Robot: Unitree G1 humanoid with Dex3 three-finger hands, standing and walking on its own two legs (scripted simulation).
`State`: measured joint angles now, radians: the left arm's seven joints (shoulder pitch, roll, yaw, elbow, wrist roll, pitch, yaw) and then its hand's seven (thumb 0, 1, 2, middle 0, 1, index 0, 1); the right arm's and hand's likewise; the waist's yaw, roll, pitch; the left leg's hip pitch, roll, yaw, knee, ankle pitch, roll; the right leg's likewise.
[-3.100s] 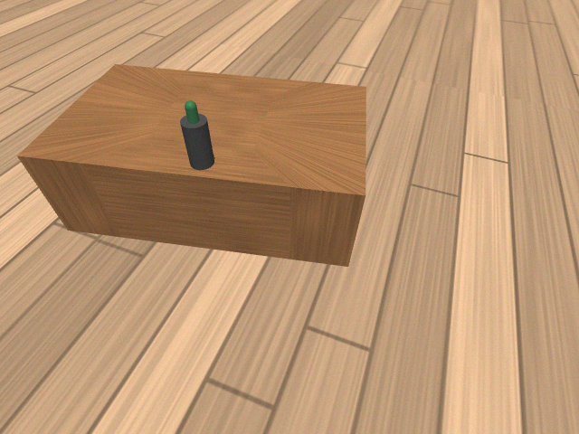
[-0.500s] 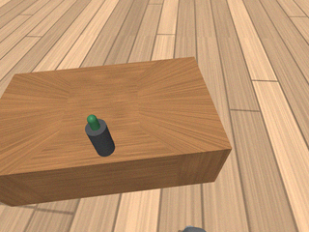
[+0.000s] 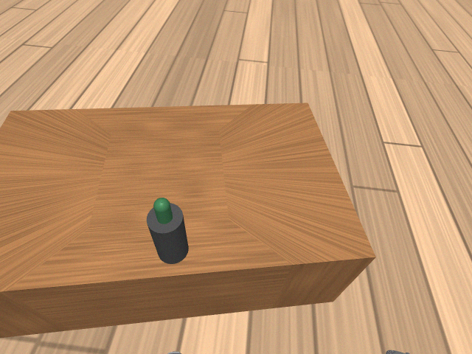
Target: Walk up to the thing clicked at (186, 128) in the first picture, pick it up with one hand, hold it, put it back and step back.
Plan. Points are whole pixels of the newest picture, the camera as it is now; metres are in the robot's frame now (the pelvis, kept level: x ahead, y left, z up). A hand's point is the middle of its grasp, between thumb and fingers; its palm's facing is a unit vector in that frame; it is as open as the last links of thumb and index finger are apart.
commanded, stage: walk up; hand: left
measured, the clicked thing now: (167, 228) +0.46 +0.17 -0.20
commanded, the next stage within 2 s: stand in 1.12 s
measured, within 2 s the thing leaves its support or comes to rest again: neither
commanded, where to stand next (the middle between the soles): +0.08 -0.03 m, yaw +0 degrees
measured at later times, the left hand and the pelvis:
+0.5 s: hand out of the picture +0.12 +0.25 -0.12, palm faces -0.02 -0.93 -0.36, open 7.4 cm; pelvis +0.02 -0.01 +0.03, yaw +0 degrees
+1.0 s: hand out of the picture +0.11 +0.25 -0.12, palm faces +0.00 -0.95 -0.31, open 7.4 cm; pelvis +0.02 +0.00 +0.04, yaw +0 degrees
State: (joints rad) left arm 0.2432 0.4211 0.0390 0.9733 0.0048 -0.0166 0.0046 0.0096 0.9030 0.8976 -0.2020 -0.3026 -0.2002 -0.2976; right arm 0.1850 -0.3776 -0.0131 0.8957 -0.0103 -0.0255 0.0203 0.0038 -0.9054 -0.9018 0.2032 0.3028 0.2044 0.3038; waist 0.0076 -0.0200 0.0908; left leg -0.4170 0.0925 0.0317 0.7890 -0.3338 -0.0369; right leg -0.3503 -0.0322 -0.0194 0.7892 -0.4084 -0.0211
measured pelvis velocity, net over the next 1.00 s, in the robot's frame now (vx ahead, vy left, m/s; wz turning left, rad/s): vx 0.02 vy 0.00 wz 0.00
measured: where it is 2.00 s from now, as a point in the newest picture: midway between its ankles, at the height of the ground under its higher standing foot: outside the picture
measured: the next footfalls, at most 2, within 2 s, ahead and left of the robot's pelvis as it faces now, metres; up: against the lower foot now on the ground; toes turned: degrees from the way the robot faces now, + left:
none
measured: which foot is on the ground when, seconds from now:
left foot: down 0.00-1.00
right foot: down 0.00-1.00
